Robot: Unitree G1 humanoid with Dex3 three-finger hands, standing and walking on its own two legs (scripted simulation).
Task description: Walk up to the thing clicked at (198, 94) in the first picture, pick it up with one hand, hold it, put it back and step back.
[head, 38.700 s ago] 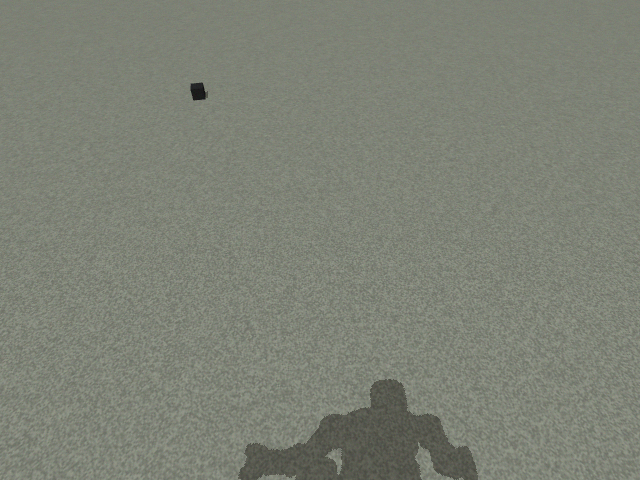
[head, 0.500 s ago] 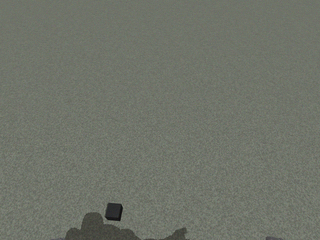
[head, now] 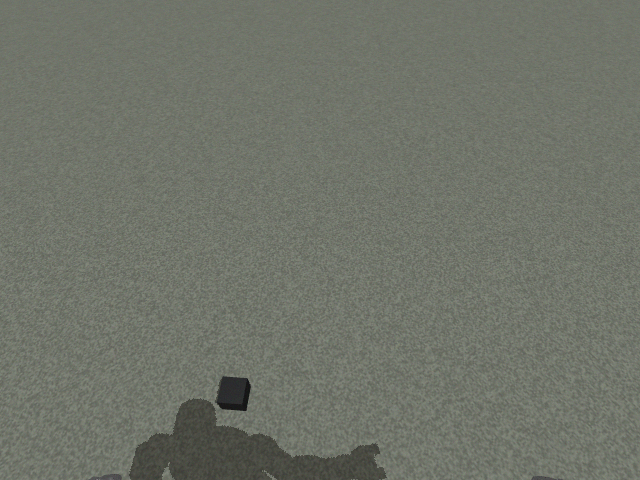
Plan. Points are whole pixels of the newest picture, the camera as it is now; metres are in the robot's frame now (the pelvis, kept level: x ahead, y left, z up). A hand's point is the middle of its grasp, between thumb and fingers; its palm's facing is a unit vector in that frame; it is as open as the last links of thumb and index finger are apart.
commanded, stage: walk up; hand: left
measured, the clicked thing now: (234, 393) +0.43 +0.27 -0.74
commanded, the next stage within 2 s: none
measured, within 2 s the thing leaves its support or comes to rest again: neither
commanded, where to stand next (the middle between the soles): +0.04 +0.04 m, yaw +0 degrees
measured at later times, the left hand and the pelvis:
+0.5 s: hand out of the picture -0.02 +0.27 -0.18, palm faces -0.09 -0.91 -0.40, open 7.4 cm; pelvis -0.14 +0.01 -0.03, yaw -4 degrees
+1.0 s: hand out of the picture -0.19 +0.28 -0.16, palm faces +0.03 -0.93 -0.36, open 7.4 cm; pelvis -0.29 +0.01 -0.01, yaw +0 degrees
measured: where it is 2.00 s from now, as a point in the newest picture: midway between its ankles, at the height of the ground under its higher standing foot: outside the picture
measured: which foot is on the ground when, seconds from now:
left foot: down 0.00-0.52, up 0.54-0.82, down 0.84-1.00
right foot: down 0.00-0.16, up 0.18-0.48, down 0.50-0.86, up 0.88-1.00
